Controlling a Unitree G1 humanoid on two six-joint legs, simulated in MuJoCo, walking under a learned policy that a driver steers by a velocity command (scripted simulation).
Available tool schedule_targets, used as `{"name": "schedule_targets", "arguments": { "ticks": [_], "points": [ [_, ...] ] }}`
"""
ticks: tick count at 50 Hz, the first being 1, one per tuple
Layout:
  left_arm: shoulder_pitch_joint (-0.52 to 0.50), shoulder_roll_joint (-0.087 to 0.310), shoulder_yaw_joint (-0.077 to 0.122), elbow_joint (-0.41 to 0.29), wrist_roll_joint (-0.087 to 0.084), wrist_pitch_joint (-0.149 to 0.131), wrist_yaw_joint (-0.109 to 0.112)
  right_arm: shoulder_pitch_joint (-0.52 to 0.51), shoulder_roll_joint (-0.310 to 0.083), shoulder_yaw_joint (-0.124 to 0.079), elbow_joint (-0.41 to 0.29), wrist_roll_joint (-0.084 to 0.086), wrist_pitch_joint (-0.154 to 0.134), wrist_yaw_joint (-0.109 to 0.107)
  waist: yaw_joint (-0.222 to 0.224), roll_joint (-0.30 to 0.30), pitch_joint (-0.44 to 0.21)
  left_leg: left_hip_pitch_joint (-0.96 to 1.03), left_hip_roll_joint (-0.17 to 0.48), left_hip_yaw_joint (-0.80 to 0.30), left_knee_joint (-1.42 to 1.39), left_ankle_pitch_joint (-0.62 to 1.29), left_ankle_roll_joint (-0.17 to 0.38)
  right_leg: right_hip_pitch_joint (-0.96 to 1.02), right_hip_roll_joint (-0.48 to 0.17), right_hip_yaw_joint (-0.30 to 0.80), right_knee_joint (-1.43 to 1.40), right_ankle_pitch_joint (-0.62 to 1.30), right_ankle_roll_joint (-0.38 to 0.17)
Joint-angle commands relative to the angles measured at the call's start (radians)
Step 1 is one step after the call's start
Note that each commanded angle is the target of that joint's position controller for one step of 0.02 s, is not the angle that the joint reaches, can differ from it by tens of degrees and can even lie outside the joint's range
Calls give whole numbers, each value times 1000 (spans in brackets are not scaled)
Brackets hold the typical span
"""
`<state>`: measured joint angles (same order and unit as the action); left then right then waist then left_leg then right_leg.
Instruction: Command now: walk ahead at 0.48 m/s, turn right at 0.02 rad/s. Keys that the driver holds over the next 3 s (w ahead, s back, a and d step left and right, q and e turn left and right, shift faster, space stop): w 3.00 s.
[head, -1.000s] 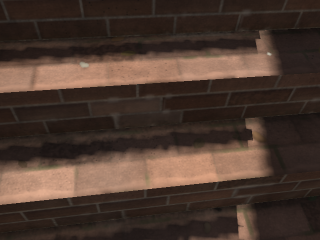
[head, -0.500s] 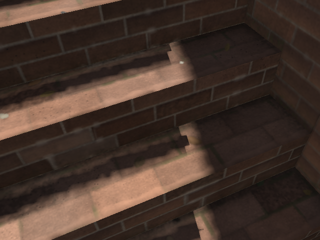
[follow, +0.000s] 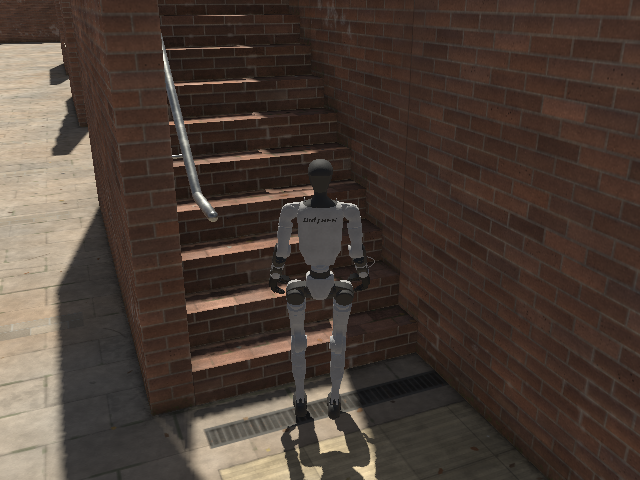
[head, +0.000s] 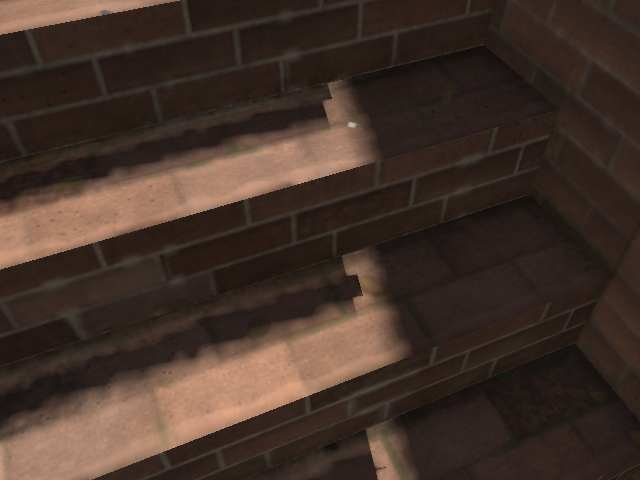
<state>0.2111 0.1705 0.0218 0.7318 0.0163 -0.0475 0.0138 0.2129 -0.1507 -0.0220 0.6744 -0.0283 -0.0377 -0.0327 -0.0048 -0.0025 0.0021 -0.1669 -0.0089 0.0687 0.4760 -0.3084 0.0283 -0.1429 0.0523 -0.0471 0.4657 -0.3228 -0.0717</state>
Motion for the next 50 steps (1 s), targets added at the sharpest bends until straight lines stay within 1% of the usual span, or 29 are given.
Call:
{"name": "schedule_targets", "arguments": {
  "ticks": [1,8,14,22,26,40,50],
  "points": [
    [-39,71,17,-76,-1,-13,4,-7,-61,-14,-75,1,-9,-6,-8,-35,-73,47,62,-63,-6,280,30,20,-135,114,-46,633,-28],
    [-68,71,15,-80,1,-11,4,-46,-52,-12,-90,2,-5,-9,0,0,-73,47,72,-74,-34,278,16,32,-136,110,-66,621,-14],
    [-98,58,11,-78,3,-11,0,-64,-46,-11,-93,1,-6,-7,1,2,-65,44,83,-86,-68,252,7,29,-138,112,-104,544,-8],
    [-111,45,10,-64,5,-15,-1,-66,-43,-15,-81,-3,-11,-7,3,-1,-74,58,90,-99,-101,242,0,28,-140,112,-140,476,3],
    [-119,39,10,-57,6,-18,-3,-67,-40,-16,-72,-3,-13,-5,2,-1,-65,57,93,-103,-113,231,0,15,-140,113,-156,434,3],
    [-111,33,9,-11,7,-25,-5,-67,-40,-17,-15,-3,-21,-4,3,2,-61,68,99,-114,-142,239,-2,11,-142,117,-183,395,8],
    [-99,38,4,43,5,-31,-3,-67,-49,-13,50,-1,-26,-6,5,2,-55,79,103,-120,-158,256,1,16,-144,121,-195,397,7]
  ]
}}
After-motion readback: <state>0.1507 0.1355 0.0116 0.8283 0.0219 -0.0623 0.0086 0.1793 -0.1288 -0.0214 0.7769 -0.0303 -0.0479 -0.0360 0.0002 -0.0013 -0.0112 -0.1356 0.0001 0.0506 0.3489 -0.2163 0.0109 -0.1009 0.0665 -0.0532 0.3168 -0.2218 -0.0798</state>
